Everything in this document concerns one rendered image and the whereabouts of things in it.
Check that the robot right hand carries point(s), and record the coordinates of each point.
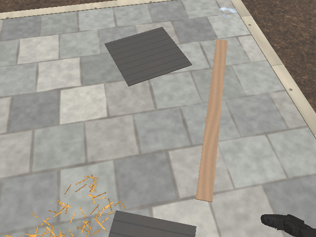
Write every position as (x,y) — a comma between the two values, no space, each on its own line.
(289,224)

